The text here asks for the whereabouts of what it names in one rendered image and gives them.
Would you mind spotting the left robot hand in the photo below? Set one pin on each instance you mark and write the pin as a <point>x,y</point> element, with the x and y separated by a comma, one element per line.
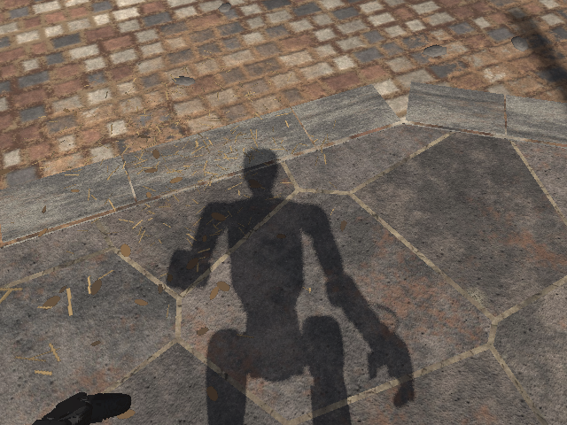
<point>81,409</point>

